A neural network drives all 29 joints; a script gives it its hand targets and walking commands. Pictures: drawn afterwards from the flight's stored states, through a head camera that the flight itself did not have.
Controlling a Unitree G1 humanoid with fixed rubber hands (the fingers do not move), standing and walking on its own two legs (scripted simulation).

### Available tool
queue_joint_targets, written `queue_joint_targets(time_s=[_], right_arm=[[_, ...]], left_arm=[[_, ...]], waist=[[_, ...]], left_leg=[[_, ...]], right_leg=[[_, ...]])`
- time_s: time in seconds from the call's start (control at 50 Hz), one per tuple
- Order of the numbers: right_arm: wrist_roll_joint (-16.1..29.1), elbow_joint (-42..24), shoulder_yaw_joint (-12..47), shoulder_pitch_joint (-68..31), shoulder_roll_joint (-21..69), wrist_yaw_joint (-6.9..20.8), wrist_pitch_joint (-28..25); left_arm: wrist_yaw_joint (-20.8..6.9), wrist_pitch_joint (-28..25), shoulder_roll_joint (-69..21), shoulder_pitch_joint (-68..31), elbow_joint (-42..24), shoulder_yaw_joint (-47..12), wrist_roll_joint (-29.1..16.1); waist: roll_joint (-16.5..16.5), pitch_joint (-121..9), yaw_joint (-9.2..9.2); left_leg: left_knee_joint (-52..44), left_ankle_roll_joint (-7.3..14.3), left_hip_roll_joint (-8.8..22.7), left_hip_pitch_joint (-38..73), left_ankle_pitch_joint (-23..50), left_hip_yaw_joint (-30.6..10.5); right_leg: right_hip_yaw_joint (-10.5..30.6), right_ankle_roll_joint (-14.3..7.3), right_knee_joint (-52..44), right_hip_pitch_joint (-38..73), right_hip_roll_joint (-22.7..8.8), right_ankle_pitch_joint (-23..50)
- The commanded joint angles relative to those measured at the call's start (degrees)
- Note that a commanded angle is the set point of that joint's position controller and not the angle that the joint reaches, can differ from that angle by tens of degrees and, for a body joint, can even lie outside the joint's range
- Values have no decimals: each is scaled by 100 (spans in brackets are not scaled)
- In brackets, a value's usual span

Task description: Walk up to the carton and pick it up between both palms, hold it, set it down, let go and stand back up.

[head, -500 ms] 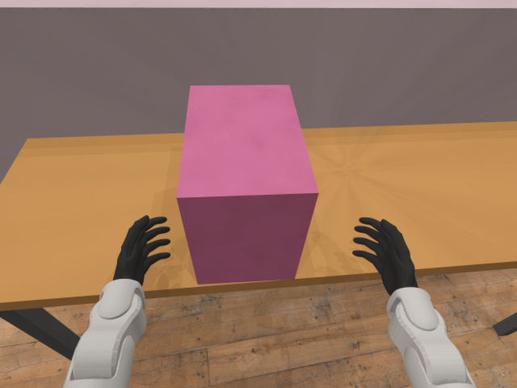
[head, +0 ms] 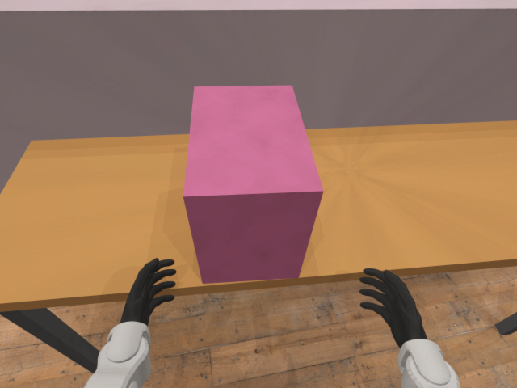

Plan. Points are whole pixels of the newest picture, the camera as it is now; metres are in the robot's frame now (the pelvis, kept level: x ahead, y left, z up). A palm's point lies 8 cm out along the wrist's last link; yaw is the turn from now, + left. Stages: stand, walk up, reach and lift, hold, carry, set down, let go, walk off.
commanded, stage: set down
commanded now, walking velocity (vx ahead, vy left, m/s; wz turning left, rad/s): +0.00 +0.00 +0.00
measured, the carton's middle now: (247, 184) +0.45 +0.07 +0.06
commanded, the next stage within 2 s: let go in 1.18 s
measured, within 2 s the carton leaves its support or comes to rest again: neither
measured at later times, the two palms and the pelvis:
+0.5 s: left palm (135, 315) +0.22 +0.21 +0.00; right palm (409, 360) +0.21 -0.20 -0.04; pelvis +0.01 +0.00 +0.00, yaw +1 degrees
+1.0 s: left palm (136, 308) +0.23 +0.21 +0.01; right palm (419, 386) +0.19 -0.23 -0.07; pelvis +0.01 -0.01 +0.00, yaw +2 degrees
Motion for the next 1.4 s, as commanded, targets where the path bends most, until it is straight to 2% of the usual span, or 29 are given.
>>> queue_joint_targets(time_s=[0.0,0.02,0.06,0.1,0.12,0.14,0.16,0.2,0.22,0.34,0.38,0.4,0.42,0.48,0.54,0.64,0.7,0.78,0.9,0.92,1.04,1.38], right_arm=[[-72,-938,-367,-482,-601,-12,-409],[-114,-713,-349,-405,-615,-6,-406],[-125,-823,-400,-391,-576,9,-512],[-192,-462,-369,-302,-614,25,-540],[-149,-723,-375,-347,-610,32,-627],[-193,-453,-370,-302,-615,43,-640],[-191,-485,-391,-315,-615,47,-685],[-239,-131,-300,-281,-688,63,-660],[-229,-341,-295,-328,-707,57,-706],[-366,178,-310,-278,-764,28,-721],[-441,439,-309,-283,-780,20,-661],[-445,340,-310,-319,-779,13,-661],[-491,598,-309,-323,-752,11,-607],[-584,603,-344,-394,-774,2,-532],[-728,927,-374,-379,-769,-6,-404],[-808,756,-378,-431,-755,-26,-290],[-897,871,-370,-398,-743,-39,-218],[-902,664,-351,-416,-736,-52,-159],[-941,708,-289,-343,-769,-83,-46],[-919,626,-290,-353,-777,-91,-52],[-906,607,-213,-319,-773,-132,-25],[-795,876,-89,-216,-835,-312,-222]], left_arm=[[-40,-284,398,-495,-1094,320,170],[-65,-262,361,-397,-879,303,228],[-88,-359,382,-380,-846,348,237],[-128,-321,291,-197,-380,310,322],[-130,-392,364,-253,-635,330,276],[-147,-381,311,-151,-293,313,323],[-165,-415,346,-149,-305,334,312],[-235,-305,300,7,142,311,396],[-262,-307,362,1,-10,356,362],[-479,-189,361,78,763,425,410],[-567,-86,330,82,1057,433,484],[-595,-89,361,26,990,441,452],[-630,-28,330,29,1271,423,496],[-684,74,335,-63,1362,380,491],[-754,230,297,-61,1808,373,596],[-858,424,319,-102,1931,406,622],[-927,536,305,-78,2249,453,705],[-1010,631,366,-188,2284,496,695],[-1138,791,382,-196,2551,495,735],[-1152,793,416,-206,2481,518,708],[-1247,860,466,-262,2557,500,657],[-1465,794,679,-182,2576,497,508]], waist=[[-126,-1139,31],[-104,-1006,9],[-82,-1038,13],[-73,-802,-17],[-101,-965,26],[-110,-805,3],[-147,-793,25],[-202,-612,28],[-287,-745,67],[-481,-391,12],[-510,-209,-2],[-524,-195,2],[-519,-39,-43],[-542,37,-63],[-547,366,-108],[-615,437,-111],[-664,638,-118],[-717,647,-117],[-846,766,-146],[-879,703,-103],[-962,705,-154],[-945,537,-171]], left_leg=[[11,-34,-196,1131,909,14],[5,-41,-198,1143,886,5],[11,-21,-219,1112,875,27],[2,-12,-225,1089,788,31],[32,-4,-236,1115,902,59],[36,1,-229,1070,816,43],[39,13,-247,1041,809,47],[36,27,-254,1060,750,44],[64,43,-264,1103,849,56],[55,79,-287,1061,655,101],[24,93,-281,1053,537,91],[27,104,-276,1019,490,108],[9,109,-280,983,346,110],[-18,125,-265,934,127,120],[-73,145,-262,805,-180,123],[-78,170,-259,703,-359,145],[-80,189,-280,648,-521,175],[-69,212,-300,627,-624,202],[-43,227,-330,649,-707,238],[-30,223,-336,655,-687,242],[8,235,-355,729,-700,242],[34,263,-373,891,-371,153]], right_leg=[[-18,-18,-524,-292,-12,514],[-10,-33,-542,-299,-26,515],[2,-20,-533,-279,-48,515],[-16,-37,-568,-317,-49,437],[-26,-15,-531,-261,-42,507],[-32,-26,-543,-323,-43,450],[-38,-18,-525,-315,-38,460],[-64,-24,-544,-331,-28,397],[-79,1,-517,-281,-16,503],[-146,33,-530,-389,9,403],[-167,12,-563,-432,9,251],[-196,23,-565,-435,28,164],[-197,13,-584,-501,22,25],[-243,-4,-579,-533,40,-239],[-271,-19,-603,-616,33,-536],[-322,0,-562,-577,55,-783],[-316,18,-569,-636,39,-933],[-299,35,-581,-669,35,-1116],[-269,60,-613,-773,23,-1235],[-269,79,-602,-744,24,-1251],[-240,106,-633,-843,10,-1265],[-267,263,-530,-751,-21,-163]])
